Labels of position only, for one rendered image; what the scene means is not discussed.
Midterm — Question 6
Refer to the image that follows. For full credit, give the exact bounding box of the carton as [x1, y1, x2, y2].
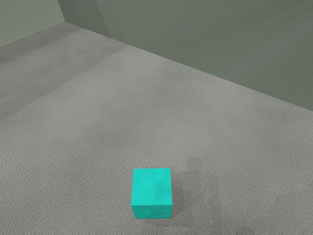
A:
[131, 168, 173, 219]

